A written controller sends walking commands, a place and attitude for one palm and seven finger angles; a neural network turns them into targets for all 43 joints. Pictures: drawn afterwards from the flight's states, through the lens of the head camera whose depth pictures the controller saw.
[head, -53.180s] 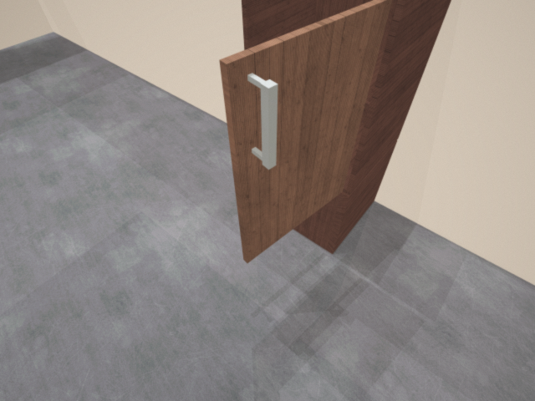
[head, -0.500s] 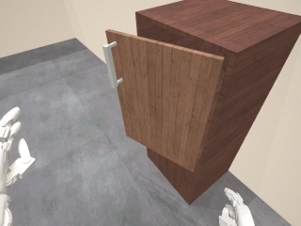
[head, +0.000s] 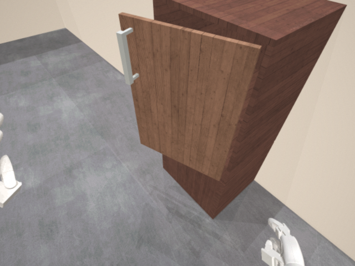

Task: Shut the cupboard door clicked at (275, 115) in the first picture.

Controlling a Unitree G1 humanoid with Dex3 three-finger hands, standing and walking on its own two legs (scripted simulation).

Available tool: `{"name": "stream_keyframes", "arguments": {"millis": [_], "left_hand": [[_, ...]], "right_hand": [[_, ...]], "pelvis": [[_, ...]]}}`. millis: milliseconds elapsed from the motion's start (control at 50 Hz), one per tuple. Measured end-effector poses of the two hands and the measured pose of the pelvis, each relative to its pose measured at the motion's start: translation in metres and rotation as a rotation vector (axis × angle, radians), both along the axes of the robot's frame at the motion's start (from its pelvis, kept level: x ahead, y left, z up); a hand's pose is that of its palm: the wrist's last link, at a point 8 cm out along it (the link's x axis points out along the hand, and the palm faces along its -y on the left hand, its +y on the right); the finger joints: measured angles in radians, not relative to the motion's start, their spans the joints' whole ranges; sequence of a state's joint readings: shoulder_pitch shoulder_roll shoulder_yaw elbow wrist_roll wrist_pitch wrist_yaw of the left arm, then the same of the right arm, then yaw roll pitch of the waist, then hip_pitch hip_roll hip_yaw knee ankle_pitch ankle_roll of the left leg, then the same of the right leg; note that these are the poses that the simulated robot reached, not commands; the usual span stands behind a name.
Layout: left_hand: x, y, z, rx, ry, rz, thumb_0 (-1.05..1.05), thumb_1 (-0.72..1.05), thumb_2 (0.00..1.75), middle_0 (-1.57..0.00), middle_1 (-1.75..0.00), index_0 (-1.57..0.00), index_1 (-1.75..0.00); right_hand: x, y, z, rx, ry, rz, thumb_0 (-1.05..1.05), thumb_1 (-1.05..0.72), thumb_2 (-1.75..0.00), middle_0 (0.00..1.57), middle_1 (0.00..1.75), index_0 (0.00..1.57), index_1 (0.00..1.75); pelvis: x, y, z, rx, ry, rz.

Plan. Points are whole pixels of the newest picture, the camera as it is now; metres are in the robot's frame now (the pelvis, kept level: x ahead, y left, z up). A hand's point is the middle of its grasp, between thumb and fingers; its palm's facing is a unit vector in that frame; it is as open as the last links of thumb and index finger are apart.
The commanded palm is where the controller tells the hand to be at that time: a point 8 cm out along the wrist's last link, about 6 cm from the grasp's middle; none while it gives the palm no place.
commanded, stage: step back with the hand held close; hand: left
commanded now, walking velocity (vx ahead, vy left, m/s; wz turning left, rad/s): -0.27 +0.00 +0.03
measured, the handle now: (129, 57) +0.68 +0.20 +0.14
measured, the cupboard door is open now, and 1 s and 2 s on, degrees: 19 19 19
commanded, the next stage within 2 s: stop stepping back and stand still in 0.42 s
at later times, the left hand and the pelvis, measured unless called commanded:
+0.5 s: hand out of the picture +0.01 +0.28 +0.19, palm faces +0.64 -0.66 -0.38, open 7.4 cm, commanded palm -0.04 +0.31 +0.18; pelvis -0.14 +0.00 -0.02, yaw +6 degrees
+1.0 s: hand out of the picture -0.16 +0.35 +0.19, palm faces +0.73 -0.63 -0.28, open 7.4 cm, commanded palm -0.24 +0.34 +0.18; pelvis -0.32 +0.02 -0.01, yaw +10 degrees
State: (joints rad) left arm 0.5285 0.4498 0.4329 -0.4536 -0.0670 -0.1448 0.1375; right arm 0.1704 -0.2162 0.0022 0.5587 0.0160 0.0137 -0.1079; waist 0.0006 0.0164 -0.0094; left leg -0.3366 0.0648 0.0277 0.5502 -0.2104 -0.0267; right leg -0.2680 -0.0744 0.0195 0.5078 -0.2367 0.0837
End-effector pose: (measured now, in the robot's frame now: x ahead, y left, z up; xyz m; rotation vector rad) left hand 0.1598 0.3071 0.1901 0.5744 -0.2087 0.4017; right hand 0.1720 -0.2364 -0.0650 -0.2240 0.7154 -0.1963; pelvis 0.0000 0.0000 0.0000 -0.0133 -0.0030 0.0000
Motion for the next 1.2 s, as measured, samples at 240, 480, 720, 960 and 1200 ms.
{"name": "stream_keyframes", "arguments": {"millis": [240,480,720,960,1200], "left_hand": [[-0.088,0.0,-0.011,-0.004,-0.123,0.056,0.01,0.89,0.9,-0.21,-0.31,-0.21,-0.3],[-0.2,0.001,0.008,0.066,-0.246,0.149,0.01,0.89,0.9,-0.21,-0.31,-0.21,-0.3],[-0.297,-0.013,0.014,0.128,-0.299,0.068,0.01,0.89,0.9,-0.21,-0.31,-0.21,-0.3],[-0.382,0.056,0.017,-0.025,-0.322,0.303,0.0,0.89,0.9,-0.21,-0.31,-0.21,-0.3],[-0.347,0.001,0.008,-0.006,-0.098,-0.068,0.01,0.89,0.9,-0.21,-0.31,-0.21,-0.3]], "right_hand": [[-0.078,0.0,-0.01,-0.035,0.013,0.071,0.01,-0.9,-0.9,0.2,0.3,0.2,0.3],[-0.126,0.004,-0.033,-0.042,0.014,0.175,0.01,-0.9,-0.9,0.2,0.3,0.2,0.3],[-0.223,0.02,-0.029,0.05,-0.054,0.197,0.01,-0.9,-0.9,0.2,0.3,0.2,0.3],[-0.302,0.027,-0.009,-0.089,0.011,0.209,0.01,-0.9,-0.9,0.2,0.3,0.2,0.3],[-0.372,0.039,0.009,0.016,0.067,0.071,0.01,-0.9,-0.9,0.21,0.3,0.21,0.3]], "pelvis": [[-0.064,-0.009,-0.011,-0.035,-0.035,0.102],[-0.135,-0.008,-0.024,-0.013,-0.062,0.121],[-0.239,-0.029,-0.039,0.014,-0.019,0.216],[-0.308,0.014,-0.008,0.001,0.032,0.196],[-0.329,0.009,0.014,-0.02,0.003,0.082]]}}
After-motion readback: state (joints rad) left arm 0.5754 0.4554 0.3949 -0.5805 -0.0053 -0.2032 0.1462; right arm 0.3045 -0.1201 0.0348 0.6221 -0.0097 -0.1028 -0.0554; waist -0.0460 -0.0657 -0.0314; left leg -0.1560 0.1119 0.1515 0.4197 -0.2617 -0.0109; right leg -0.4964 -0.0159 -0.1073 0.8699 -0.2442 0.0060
